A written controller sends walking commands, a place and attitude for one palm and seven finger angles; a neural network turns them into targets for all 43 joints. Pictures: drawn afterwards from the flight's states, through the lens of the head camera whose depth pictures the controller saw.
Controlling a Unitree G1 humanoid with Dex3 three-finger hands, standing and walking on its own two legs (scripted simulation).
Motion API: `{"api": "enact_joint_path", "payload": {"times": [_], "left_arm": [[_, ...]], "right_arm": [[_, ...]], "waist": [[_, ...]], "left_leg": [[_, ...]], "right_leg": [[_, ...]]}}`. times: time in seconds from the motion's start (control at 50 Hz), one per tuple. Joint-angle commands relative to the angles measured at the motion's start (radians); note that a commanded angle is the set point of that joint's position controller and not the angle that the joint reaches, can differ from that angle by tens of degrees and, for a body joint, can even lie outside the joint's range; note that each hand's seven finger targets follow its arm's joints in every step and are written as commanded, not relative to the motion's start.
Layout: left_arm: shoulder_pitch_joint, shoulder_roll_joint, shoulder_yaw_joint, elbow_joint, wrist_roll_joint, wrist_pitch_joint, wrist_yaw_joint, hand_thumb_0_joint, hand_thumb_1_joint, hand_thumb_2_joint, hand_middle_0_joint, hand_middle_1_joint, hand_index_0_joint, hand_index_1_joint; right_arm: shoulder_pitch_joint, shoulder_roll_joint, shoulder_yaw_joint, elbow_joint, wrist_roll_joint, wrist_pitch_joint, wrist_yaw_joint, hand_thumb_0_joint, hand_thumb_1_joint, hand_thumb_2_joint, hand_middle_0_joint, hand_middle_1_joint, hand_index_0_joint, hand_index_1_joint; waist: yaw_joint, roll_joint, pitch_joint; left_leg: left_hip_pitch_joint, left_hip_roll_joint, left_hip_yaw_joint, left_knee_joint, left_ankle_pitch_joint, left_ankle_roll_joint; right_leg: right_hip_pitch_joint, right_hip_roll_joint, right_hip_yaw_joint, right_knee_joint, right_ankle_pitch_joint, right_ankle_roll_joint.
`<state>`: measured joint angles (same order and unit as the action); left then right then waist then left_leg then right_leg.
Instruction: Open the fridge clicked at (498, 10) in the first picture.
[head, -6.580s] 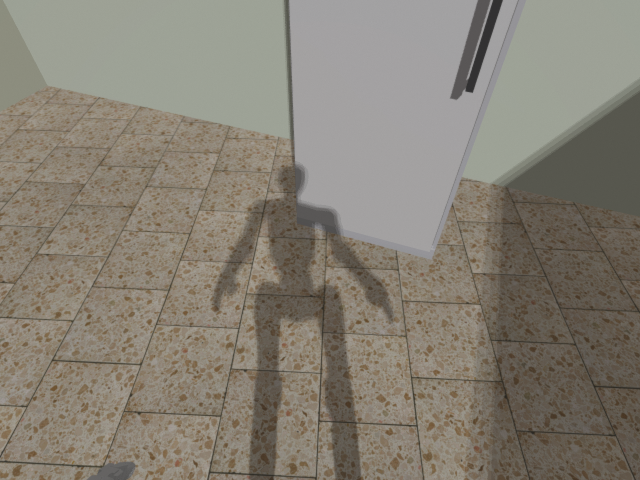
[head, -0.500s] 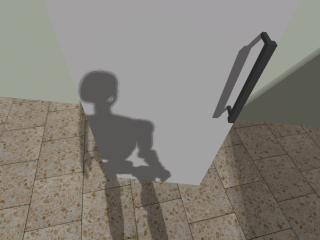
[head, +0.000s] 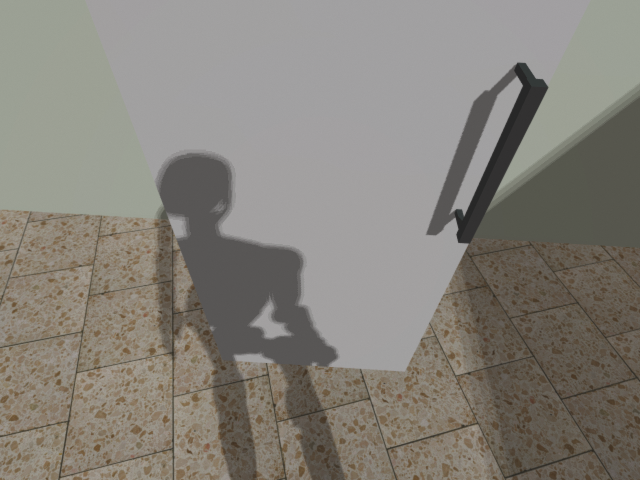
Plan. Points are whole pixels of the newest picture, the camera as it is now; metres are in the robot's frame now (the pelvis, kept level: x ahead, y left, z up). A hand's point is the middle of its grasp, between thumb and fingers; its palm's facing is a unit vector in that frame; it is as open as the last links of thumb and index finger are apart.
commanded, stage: look again from close up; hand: right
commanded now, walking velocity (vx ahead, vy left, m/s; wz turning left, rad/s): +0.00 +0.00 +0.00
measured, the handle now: (489, 165) +0.51 -0.21 +0.14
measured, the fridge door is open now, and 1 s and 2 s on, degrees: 0 0 0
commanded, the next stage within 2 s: raise the hand to about handle height in 0.68 s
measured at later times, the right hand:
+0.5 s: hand out of the picture +0.02 -0.19 -0.17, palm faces +0.01 +0.98 -0.22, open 7.4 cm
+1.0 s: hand (518, 432) +0.19 -0.21 +0.01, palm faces +0.20 +0.98 -0.02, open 7.7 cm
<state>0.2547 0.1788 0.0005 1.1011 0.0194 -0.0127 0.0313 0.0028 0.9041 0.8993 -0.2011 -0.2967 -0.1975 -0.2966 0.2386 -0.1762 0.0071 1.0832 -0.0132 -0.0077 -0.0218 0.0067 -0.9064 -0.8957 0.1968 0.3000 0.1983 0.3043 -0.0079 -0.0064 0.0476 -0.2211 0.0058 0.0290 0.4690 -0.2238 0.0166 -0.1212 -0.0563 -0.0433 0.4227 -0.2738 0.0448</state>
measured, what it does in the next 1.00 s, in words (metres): stands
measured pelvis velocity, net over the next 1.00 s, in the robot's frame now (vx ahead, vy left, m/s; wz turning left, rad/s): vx -0.02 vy -0.01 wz -0.04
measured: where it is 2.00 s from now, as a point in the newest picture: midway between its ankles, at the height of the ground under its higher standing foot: outside the picture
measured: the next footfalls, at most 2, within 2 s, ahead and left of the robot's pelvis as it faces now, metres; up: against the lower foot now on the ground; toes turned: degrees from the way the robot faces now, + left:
none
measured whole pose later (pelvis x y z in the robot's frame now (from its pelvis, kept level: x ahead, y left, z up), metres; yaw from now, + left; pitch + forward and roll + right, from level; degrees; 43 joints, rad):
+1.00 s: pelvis -0.02 -0.01 -0.02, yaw -2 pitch +3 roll -1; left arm 0.25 0.23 0.03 0.73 -0.01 -0.28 0.04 0.01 0.90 0.90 -0.20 -0.30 -0.20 -0.30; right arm 0.34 -0.17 -0.13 0.17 0.22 -0.37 0.08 0.01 -0.82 -0.86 0.20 0.36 0.20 0.36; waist 0.02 0.00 -0.07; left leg -0.46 0.06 0.04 0.72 -0.31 0.00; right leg -0.39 -0.02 -0.02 0.70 -0.37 0.02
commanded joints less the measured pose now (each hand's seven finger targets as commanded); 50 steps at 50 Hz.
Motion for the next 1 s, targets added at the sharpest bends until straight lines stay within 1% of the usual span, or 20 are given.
{"api": "enact_joint_path", "payload": {"times": [0.0,0.08,0.18,0.32,0.42,0.56,0.7,0.74,0.76,0.78,0.8,0.82,0.84,0.86,0.88,0.9,0.92,0.94,0.96,0.98], "left_arm": [[0.065,0.1,0.018,-0.03,-0.005,-0.017,0.001,0.0,0.9,0.9,-0.2,-0.3,-0.2,-0.3],[0.07,0.105,0.016,-0.028,-0.004,-0.017,0.0,0.0,0.9,0.9,-0.2,-0.3,-0.2,-0.3],[0.074,0.107,0.017,-0.024,-0.004,-0.02,0.0,0.0,0.9,0.9,-0.2,-0.3,-0.2,-0.3],[0.076,0.11,0.017,-0.022,-0.005,-0.021,0.001,0.0,0.9,0.9,-0.2,-0.3,-0.2,-0.3],[0.077,0.109,0.018,-0.021,-0.004,-0.02,0.0,0.0,0.9,0.9,-0.2,-0.3,-0.2,-0.3],[0.071,0.113,0.021,-0.02,-0.005,-0.023,0.0,0.0,0.9,0.9,-0.2,-0.3,-0.2,-0.3],[0.06,0.111,0.022,-0.019,-0.005,-0.019,-0.001,0.0,0.9,0.9,-0.2,-0.3,-0.2,-0.3],[0.057,0.115,0.023,-0.018,-0.004,-0.02,-0.002,0.0,0.9,0.9,-0.2,-0.3,-0.2,-0.3],[-0.047,0.124,0.03,-0.084,-0.016,-0.025,-0.011,0.0,0.9,0.9,-0.2,-0.3,-0.2,-0.3],[-0.035,0.253,0.036,-0.423,-0.065,-0.176,0.036,0.0,0.9,0.9,-0.2,-0.3,-0.2,-0.3],[-0.089,0.158,0.015,-0.38,-0.062,-0.248,0.078,0.0,0.9,0.9,-0.2,-0.3,-0.2,-0.3],[-0.107,0.129,0.023,-0.416,-0.057,-0.289,0.075,0.0,0.9,0.9,-0.2,-0.3,-0.2,-0.3],[-0.084,0.147,0.03,-0.39,-0.073,-0.305,0.071,0.0,0.9,0.9,-0.2,-0.3,-0.2,-0.3],[-0.096,0.178,0.047,-0.447,-0.065,-0.323,0.062,0.0,0.9,0.9,-0.2,-0.3,-0.2,-0.3],[-0.085,0.182,0.066,-0.457,-0.049,-0.335,0.053,0.0,0.9,0.9,-0.2,-0.3,-0.2,-0.3],[-0.097,0.179,0.075,-0.498,-0.047,-0.344,0.035,0.0,0.9,0.9,-0.2,-0.3,-0.2,-0.3],[-0.096,0.172,0.077,-0.526,-0.037,-0.348,0.014,0.0,0.9,0.9,-0.2,-0.3,-0.2,-0.3],[-0.105,0.18,0.086,-0.557,-0.032,-0.345,-0.003,0.0,0.9,0.9,-0.2,-0.3,-0.2,-0.3],[-0.116,0.186,0.095,-0.589,-0.028,-0.338,-0.021,0.0,0.9,0.9,-0.2,-0.3,-0.2,-0.3],[-0.136,0.197,0.104,-0.629,-0.027,-0.332,-0.035,0.0,0.9,0.9,-0.2,-0.3,-0.2,-0.3]], "right_arm": [[0.024,-0.136,-0.032,-0.044,0.002,-0.019,-0.006,0.0,-0.9,-0.9,0.2,0.3,0.2,0.3],[0.024,-0.136,-0.033,-0.042,0.004,-0.018,-0.005,0.0,-0.9,-0.9,0.2,0.3,0.2,0.3],[0.023,-0.138,-0.034,-0.041,0.003,-0.019,-0.005,0.0,-0.9,-0.9,0.2,0.3,0.2,0.3],[0.024,-0.132,-0.032,-0.037,0.002,-0.017,-0.005,0.0,-0.9,-0.9,0.2,0.3,0.2,0.3],[0.022,-0.134,-0.032,-0.037,0.001,-0.017,-0.005,0.0,-0.9,-0.9,0.2,0.3,0.2,0.3],[0.023,-0.141,-0.035,-0.037,0.001,-0.022,-0.005,0.0,-0.9,-0.9,0.2,0.3,0.2,0.3],[0.02,-0.141,-0.033,-0.036,0.0,-0.021,-0.005,0.0,-0.9,-0.9,0.2,0.3,0.2,0.3],[0.017,-0.147,-0.034,-0.037,0.0,-0.022,-0.005,0.0,-0.9,-0.9,0.2,0.3,0.2,0.3],[0.152,-0.133,-0.031,0.019,0.001,-0.032,-0.048,0.0,-0.9,-0.9,0.2,0.3,0.2,0.3],[-0.658,-0.391,-0.211,-1.509,0.204,-0.261,-0.035,0.0,-0.877,-0.89,0.202,0.315,0.202,0.315],[-0.402,-0.476,-0.311,-1.399,0.147,-0.256,-0.091,0.0,-0.853,-0.88,0.203,0.33,0.203,0.33],[0.083,-0.095,-0.099,-1.19,0.169,-0.14,-0.077,0.0,-0.83,-0.87,0.205,0.345,0.205,0.345],[0.092,-0.018,-0.089,-1.068,0.198,-0.114,-0.068,0.0,-0.807,-0.86,0.207,0.36,0.207,0.36],[-0.001,-0.046,-0.104,-1.108,0.213,-0.175,-0.044,0.0,-0.783,-0.85,0.208,0.375,0.208,0.375],[0.094,-0.045,-0.139,-1.024,0.217,-0.24,-0.008,0.0,-0.76,-0.84,0.21,0.39,0.21,0.39],[0.234,-0.023,-0.154,-0.941,0.23,-0.306,0.045,0.0,-0.737,-0.83,0.212,0.405,0.212,0.405],[0.324,0.013,-0.14,-0.895,0.244,-0.382,0.108,0.0,-0.713,-0.82,0.213,0.42,0.213,0.42],[0.361,0.016,-0.143,-0.874,0.26,-0.462,0.175,0.0,-0.69,-0.81,0.215,0.435,0.215,0.435],[0.387,0.0,-0.161,-0.868,0.272,-0.538,0.243,0.0,-0.667,-0.8,0.217,0.45,0.217,0.45],[0.402,-0.036,-0.182,-0.87,0.274,-0.598,0.312,0.0,-0.643,-0.79,0.218,0.465,0.218,0.465]], "waist": [[0.007,0.014,0.011],[0.005,0.01,0.016],[0.004,0.009,-0.001],[0.002,-0.007,0.016],[0.003,0.017,0.022],[0.002,0.013,-0.01],[0.005,0.023,0.014],[0.003,0.011,0.009],[-0.038,-0.007,-0.051],[0.079,-0.157,-0.523],[0.015,-0.224,-0.409],[0.0,-0.191,-0.281],[0.033,-0.054,-0.119],[0.061,0.026,-0.001],[0.043,0.124,0.004],[-0.001,0.124,0.023],[-0.023,0.188,-0.017],[-0.031,0.239,-0.037],[-0.038,0.228,-0.052],[-0.033,0.2,-0.077]], "left_leg": [[0.022,0.095,-0.11,-0.111,0.105,0.024],[0.017,0.096,-0.109,-0.119,0.051,0.024],[0.033,0.094,-0.106,-0.109,0.07,0.023],[0.025,0.09,-0.098,-0.1,0.074,0.021],[0.018,0.092,-0.1,-0.106,0.058,0.019],[0.039,0.098,-0.098,-0.098,0.105,0.021],[0.018,0.096,-0.105,-0.109,0.1,0.021],[0.024,0.1,-0.106,-0.111,0.094,0.02],[0.06,0.174,-0.15,-0.065,0.506,0.001],[0.209,0.071,-0.074,-0.003,0.355,0.015],[0.15,0.015,-0.06,0.035,0.188,0.021],[0.079,0.007,0.047,0.043,0.073,0.02],[-0.033,0.011,0.062,0.017,0.022,-0.004],[-0.141,0.015,0.063,0.014,-0.074,-0.017],[-0.209,0.011,0.068,0.03,-0.185,-0.021],[-0.23,0.011,0.066,0.067,-0.23,-0.011],[-0.261,0.008,0.065,0.121,-0.261,-0.009],[-0.292,0.008,0.052,0.174,-0.27,-0.008],[-0.303,0.012,0.033,0.212,-0.263,-0.002],[-0.307,0.018,0.013,0.24,-0.244,0.004]], "right_leg": [[-0.057,-0.049,0.035,-0.076,0.106,-0.049],[-0.07,-0.047,0.041,-0.083,0.084,-0.05],[-0.074,-0.05,0.047,-0.084,0.097,-0.052],[-0.08,-0.056,0.054,-0.094,0.101,-0.056],[-0.084,-0.052,0.053,-0.092,0.089,-0.056],[-0.068,-0.053,0.052,-0.085,0.116,-0.057],[-0.061,-0.052,0.05,-0.084,0.108,-0.055],[-0.066,-0.051,0.049,-0.084,0.105,-0.055],[-0.09,-0.063,-0.011,0.136,0.115,-0.025],[0.089,0.068,0.022,-0.023,0.216,-0.059],[0.097,0.056,-0.038,-0.011,0.214,-0.06],[-0.034,0.045,-0.006,-0.033,0.189,-0.05],[-0.115,0.048,0.013,0.006,0.103,-0.043],[-0.2,0.051,0.042,0.045,0.008,-0.047],[-0.27,0.057,0.033,0.088,-0.063,-0.043],[-0.332,0.066,0.025,0.126,-0.085,-0.032],[-0.397,0.075,0.016,0.18,-0.093,-0.025],[-0.459,0.075,0.009,0.243,-0.099,-0.02],[-0.507,0.081,0.004,0.296,-0.101,-0.017],[-0.531,0.087,-0.003,0.348,-0.1,-0.018]]}}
